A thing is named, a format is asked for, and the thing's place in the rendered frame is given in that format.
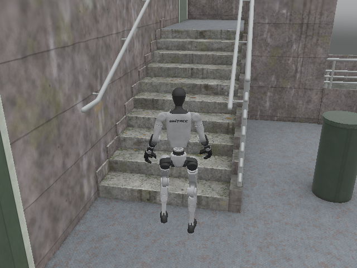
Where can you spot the humanoid robot head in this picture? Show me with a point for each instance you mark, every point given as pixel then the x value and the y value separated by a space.
pixel 178 96

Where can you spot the left robot forearm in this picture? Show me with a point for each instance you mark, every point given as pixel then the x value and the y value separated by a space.
pixel 151 146

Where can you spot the right robot hand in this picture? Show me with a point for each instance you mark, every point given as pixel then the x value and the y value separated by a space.
pixel 204 151

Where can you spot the robot left upper arm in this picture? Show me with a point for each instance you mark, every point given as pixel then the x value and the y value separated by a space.
pixel 158 126

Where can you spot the left robot hand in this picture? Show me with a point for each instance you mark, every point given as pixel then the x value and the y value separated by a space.
pixel 146 155

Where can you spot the robot right upper arm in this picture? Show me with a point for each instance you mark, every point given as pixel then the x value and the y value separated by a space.
pixel 199 126

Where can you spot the robot left foot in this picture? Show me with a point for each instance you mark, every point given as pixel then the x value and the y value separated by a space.
pixel 163 217

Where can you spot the right robot forearm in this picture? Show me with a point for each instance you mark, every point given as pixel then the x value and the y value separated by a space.
pixel 206 144

